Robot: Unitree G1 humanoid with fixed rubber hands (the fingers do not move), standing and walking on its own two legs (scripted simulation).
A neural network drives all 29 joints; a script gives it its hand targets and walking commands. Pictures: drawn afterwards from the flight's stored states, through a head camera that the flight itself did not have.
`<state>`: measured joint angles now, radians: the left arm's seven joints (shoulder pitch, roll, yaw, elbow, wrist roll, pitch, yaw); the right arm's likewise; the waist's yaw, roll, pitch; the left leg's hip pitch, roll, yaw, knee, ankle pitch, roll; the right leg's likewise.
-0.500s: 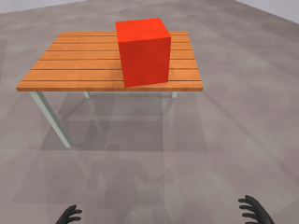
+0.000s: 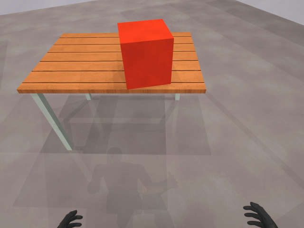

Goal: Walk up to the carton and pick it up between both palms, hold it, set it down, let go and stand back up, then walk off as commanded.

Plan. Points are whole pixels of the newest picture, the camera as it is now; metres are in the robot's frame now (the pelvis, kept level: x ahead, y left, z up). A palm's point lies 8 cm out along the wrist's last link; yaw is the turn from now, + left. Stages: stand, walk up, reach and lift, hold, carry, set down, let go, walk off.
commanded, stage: stand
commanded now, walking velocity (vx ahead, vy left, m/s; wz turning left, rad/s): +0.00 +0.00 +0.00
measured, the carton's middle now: (144, 54) +0.90 +0.07 +0.01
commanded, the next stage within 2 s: walk up in 0.12 s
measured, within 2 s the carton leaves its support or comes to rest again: neither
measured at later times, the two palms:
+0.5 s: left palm out of the picture +0.08 +0.32 -0.10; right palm out of the picture +0.15 -0.29 -0.08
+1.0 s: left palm (51, 189) +0.26 +0.34 -0.09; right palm (264, 205) +0.21 -0.30 -0.10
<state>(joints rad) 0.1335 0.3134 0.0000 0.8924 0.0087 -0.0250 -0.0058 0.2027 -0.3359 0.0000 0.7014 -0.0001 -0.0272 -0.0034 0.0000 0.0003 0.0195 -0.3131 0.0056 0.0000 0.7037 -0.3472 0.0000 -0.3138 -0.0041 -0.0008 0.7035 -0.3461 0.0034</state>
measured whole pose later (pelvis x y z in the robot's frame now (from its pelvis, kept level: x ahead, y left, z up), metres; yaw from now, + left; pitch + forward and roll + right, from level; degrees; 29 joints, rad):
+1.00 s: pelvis +0.14 +0.03 -0.01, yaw +1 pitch -1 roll +1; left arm 0.18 0.44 0.00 0.81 0.01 -0.10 -0.03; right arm 0.35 -0.45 -0.04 0.72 0.00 -0.05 0.03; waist 0.00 0.00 0.07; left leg -0.27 0.01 0.01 0.95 -0.52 0.01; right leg -0.45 0.01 -0.07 0.76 -0.28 -0.06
